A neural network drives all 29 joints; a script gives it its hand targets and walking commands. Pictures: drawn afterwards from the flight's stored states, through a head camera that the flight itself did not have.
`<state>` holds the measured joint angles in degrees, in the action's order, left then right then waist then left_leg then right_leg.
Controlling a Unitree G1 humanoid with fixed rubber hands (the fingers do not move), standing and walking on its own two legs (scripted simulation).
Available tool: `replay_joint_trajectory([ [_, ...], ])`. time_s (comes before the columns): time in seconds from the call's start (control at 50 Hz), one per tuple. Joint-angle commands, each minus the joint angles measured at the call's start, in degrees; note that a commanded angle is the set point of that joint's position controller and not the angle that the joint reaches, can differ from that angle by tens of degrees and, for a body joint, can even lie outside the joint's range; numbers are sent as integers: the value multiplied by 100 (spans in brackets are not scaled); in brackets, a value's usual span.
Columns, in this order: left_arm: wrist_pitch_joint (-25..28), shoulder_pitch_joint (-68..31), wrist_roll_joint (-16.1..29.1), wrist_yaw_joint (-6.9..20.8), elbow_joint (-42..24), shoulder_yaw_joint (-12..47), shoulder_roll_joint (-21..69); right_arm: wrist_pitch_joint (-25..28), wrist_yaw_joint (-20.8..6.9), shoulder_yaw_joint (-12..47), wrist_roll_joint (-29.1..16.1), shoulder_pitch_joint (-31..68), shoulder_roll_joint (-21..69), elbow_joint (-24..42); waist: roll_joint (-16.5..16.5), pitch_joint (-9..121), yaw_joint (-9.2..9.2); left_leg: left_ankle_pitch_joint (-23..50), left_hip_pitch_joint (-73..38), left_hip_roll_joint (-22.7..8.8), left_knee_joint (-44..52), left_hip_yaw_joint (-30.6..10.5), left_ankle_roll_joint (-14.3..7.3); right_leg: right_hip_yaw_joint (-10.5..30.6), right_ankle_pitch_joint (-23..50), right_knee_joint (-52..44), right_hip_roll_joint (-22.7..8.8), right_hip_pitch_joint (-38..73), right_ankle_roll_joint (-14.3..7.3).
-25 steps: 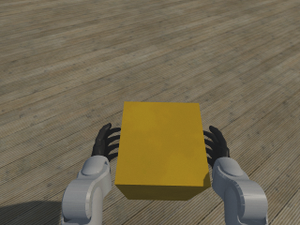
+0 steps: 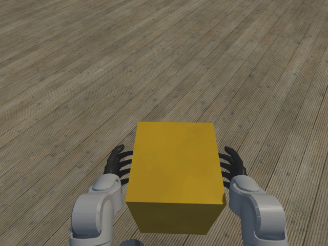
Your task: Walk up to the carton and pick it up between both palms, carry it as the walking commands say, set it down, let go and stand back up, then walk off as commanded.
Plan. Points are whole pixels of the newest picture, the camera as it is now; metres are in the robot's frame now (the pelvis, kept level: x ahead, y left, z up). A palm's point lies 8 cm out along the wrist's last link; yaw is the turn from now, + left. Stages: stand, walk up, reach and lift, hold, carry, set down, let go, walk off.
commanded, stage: carry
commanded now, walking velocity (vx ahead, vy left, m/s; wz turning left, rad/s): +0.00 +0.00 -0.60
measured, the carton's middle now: (174, 182) +0.28 -0.01 -0.01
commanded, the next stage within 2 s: none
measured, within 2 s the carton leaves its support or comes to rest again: neither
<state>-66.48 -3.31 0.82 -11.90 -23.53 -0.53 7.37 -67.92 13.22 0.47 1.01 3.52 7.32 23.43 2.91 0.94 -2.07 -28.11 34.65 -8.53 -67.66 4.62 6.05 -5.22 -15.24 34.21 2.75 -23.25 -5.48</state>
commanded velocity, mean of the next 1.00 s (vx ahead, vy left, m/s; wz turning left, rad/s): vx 0.00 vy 0.00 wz -0.30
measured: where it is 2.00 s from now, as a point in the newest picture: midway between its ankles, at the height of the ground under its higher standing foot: outside the picture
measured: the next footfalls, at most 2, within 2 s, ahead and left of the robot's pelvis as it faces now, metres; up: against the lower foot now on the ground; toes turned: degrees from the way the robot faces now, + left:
left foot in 0.48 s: +0.02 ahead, +0.04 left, +0.00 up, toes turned -14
right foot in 0.80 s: -0.06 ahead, -0.18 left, +0.00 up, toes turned -28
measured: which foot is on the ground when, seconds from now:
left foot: up 0.00-0.46, down 0.48-1.00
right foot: down 0.00-0.48, up 0.50-0.78, down 0.80-1.00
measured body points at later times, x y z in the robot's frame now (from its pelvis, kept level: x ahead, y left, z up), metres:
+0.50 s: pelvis -0.02 -0.01 +0.00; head +0.00 +0.01 +0.45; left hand +0.27 +0.07 +0.08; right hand +0.21 -0.19 +0.09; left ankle -0.02 +0.11 -0.73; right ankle +0.03 -0.06 -0.72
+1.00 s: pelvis -0.07 -0.06 +0.00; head -0.06 -0.07 +0.45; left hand +0.23 -0.04 +0.08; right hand +0.12 -0.29 +0.07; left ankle -0.02 +0.05 -0.73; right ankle -0.09 -0.16 -0.73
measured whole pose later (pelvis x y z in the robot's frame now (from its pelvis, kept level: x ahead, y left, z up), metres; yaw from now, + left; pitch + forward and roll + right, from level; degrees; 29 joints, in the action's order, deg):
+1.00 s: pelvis -0.07 -0.06 +0.00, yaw -23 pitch +3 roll -2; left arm -65.8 -4.3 -0.1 -12.5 -25.2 -0.2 7.4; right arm -66.6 12.0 -0.5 0.9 6.1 7.5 22.9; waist 2.9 2.5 -1.0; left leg -16.8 22.5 -7.0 -38.7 6.8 2.2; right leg -5.7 -16.0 35.8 0.4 -22.8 -1.3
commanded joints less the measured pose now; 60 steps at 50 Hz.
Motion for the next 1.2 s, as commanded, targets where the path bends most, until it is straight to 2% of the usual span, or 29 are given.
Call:
replay_joint_trajectory([
  [0.0, 450, -2096, 1427, 938, -1337, 3013, 5469, 652, -877, 3553, -1872, 2702, 5750, 1515, -993, 2355, 107, 209, 670, 81, -80, -408, -47, 1886, 2577, -909, -1624, 2526, -234],
  [0.08, 391, -1700, 1212, 808, -1372, 3143, 4906, 585, -880, 3301, -1633, 1761, 5293, 902, -287, 2447, 159, 63, 938, 155, 178, -551, -131, 2350, 4763, -532, -1794, 3179, -195],
  [0.16, 182, -1615, 1152, 821, -1053, 3137, 4712, 419, -893, 3235, -1503, 1695, 5062, 695, -439, 1938, 164, 185, 713, 233, 776, -532, -119, 2442, 4514, -770, -1682, 2554, -277],
  [0.24, 107, -1992, 1256, 894, -1037, 3156, 4771, 370, -866, 3185, -1400, 2116, 5064, 789, -941, 1624, 157, 395, -94, 531, 1428, -280, -193, 2363, 2216, -1552, -1284, 1379, 71],
  [0.28, 81, -2019, 1308, 901, -1023, 3256, 4812, 350, -871, 3033, -1340, 1953, 4931, 807, -594, 1441, 143, 476, -351, 505, 1550, -305, -208, 2465, 2158, -1574, -1257, 896, -30],
  [0.3, 60, -2043, 1268, 890, -933, 3202, 4813, 288, -862, 3112, -1366, 1989, 5088, 601, -993, 1561, 147, 534, -505, 515, 1587, -313, -196, 2504, 1473, -1781, -1257, 777, 9],
  [0.34, 114, -1917, 1370, 926, -1018, 3208, 4948, 347, -867, 3213, -1452, 2058, 5112, 1024, -1200, 1894, 157, 528, -654, 606, 2110, -327, -244, 2548, 2178, -1566, -1095, 1215, 31],
  [0.4, 150, -2399, 1596, 894, -1439, 3586, 5080, 420, -870, 2868, -1405, 1774, 5229, 916, -548, 2320, 118, 459, -1530, 675, 3524, -317, -400, 2405, 2290, -1263, -987, 1329, -80],
  [0.42, 182, -2725, 1615, 845, -1642, 3682, 4981, 425, -904, 2775, -1407, 1725, 5290, 705, -150, 2471, 59, 781, -2421, 564, 4320, -327, -475, 2116, 1623, -1073, -878, 572, 231],
  [0.44, 155, -2477, 1567, 852, -1433, 3507, 4956, 422, -864, 2812, -1405, 1807, 5212, 807, 372, 2290, -37, 1471, -3330, -284, 4780, -1164, -605, 1512, 1256, -63, -415, -578, 366],
  [0.46, 119, -2205, 1402, 785, -1337, 3473, 4968, 433, -904, 2830, -1492, 1649, 5097, 796, 2022, 2311, -72, 3465, -4137, -1713, 4888, -2406, -1257, 741, -1076, 1681, 389, -1954, 601],
  [0.5, 152, -2435, 1377, 757, -1365, 3622, 5010, 523, -994, 2895, -1580, 1912, 5120, 1013, 1239, 2139, -33, 5672, -3802, -2131, 4353, -1655, -1743, 568, -1851, 3547, -224, -2302, 678],
  [0.52, 121, -2346, 1278, 785, -1132, 3551, 5118, 490, -1008, 3027, -1605, 2216, 5135, 1186, 453, 1874, 83, 5002, -2917, -1944, 4431, -1428, -1711, 558, -1227, 3430, -456, -1737, 792],
  [0.56, 189, -2446, 1436, 856, -1172, 3471, 5217, 546, -992, 2869, -1449, 2278, 5019, 1241, -44, 1591, 197, 4193, -2356, -1085, 4541, -750, -1174, 274, -758, 2698, -431, -1130, 812],
  [0.64, 136, -2085, 1174, 735, -1061, 3214, 4886, 416, -879, 2983, -1474, 2390, 4857, 1259, 826, 1453, 181, 3744, -2067, -977, 4502, -515, -1051, -190, -218, 1294, -286, -226, 854],
  [0.72, -69, -1657, 912, 644, -500, 3009, 4598, 179, -895, 2904, -1376, 2111, 4525, 752, 1093, 1489, 249, 3755, -2253, -857, 3831, -227, -831, -258, 25, -361, -348, 393, 755],
  [0.76, -103, -2064, 1103, 672, -679, 3160, 4673, 135, -901, 2791, -1277, 1830, 4679, 361, 635, 1756, 173, 3492, -1936, -526, 3205, 98, -427, 64, 948, -1120, -639, 1228, 677],
  [0.78, -90, -2302, 1171, 693, -740, 3214, 4574, 92, -899, 2647, -1144, 1642, 4651, 32, 134, 1722, 155, 2502, -1078, -379, 2571, 145, -135, 769, 2780, -803, -1297, 2015, 612],
  [0.8, -45, -2168, 1159, 714, -645, 3222, 4759, 156, -903, 2807, -1259, 1995, 4760, 418, -1107, 1835, 140, -84, -463, -15, 1853, 297, 2, 1444, 5201, -629, -1847, 2426, 273],
  [0.84, 64, -2143, 1209, 762, -504, 3044, 5019, 197, -975, 3087, -1476, 2389, 5060, 502, -1400, 1610, 165, -318, -524, 48, 2074, 273, -2, 1198, 6046, -511, -1885, 2048, 88],
  [0.88, 310, -2718, 1507, 874, -1063, 3334, 5635, 424, -1036, 3481, -1814, 3195, 5648, 1209, -1435, 1747, 175, -233, -846, 263, 2207, 360, -158, 860, 5887, -426, -1645, 1824, 83],
  [0.9, 289, -2831, 1500, 877, -1079, 3315, 5631, 372, -1017, 3454, -1813, 3138, 5779, 949, -1072, 1502, 146, 111, -1072, 184, 2705, 281, -243, 655, 4735, -455, -1503, 1431, 99],
  [0.96, 303, -2451, 1527, 921, -1035, 3289, 5489, 446, -990, 3239, -1690, 2598, 5621, 951, -429, 2178, 107, 3786, -2323, -408, 3726, -302, -290, 125, 1790, 137, -794, 838, 545],
  [1.0, 232, -2190, 1334, 898, -947, 3197, 5334, 414, -997, 3193, -1660, 2354, 5458, 735, 104, 2522, 147, 3733, -2498, -743, 3842, -905, -671, 442, 1003, -187, -684, 755, 530],
  [1.02, 168, -2303, 1310, 893, -887, 3168, 5293, 397, -978, 3173, -1611, 2382, 5503, 651, 337, 2402, 156, 3087, -1925, -522, 3885, -630, -688, 507, 960, -579, -783, 1053, 404],
  [1.06, 146, -2000, 1182, 891, -597, 3063, 5282, 402, -1007, 3167, -1626, 2510, 5448, 741, -59, 2225, 106, 2897, -1955, -239, 3789, -163, -506, 539, 1852, -652, -956, 1253, 339],
  [1.1, 233, -2523, 1336, 899, -1147, 3384, 5311, 421, -1091, 3196, -1617, 2425, 5565, 604, 187, 1948, 101, 2255, -1827, -116, 3797, 1, -369, 683, 2155, -816, -1083, 1036, 309],
  [1.12, 161, -2456, 1262, 925, -879, 3277, 5202, 354, -1060, 3186, -1533, 2364, 5479, 475, -290, 1862, 70, 1629, -1740, -45, 3883, -35, -382, 755, 1893, -981, -1155, 963, 343],
  [1.18, -5, -2316, 1204, 934, -607, 3167, 4981, 219, -1006, 2958, -1289, 2168, 5178, 256, -335, 1549, 96, 1161, -1598, 81, 3929, -13, -405, 904, 185, -1455, -1227, 686, 256],
])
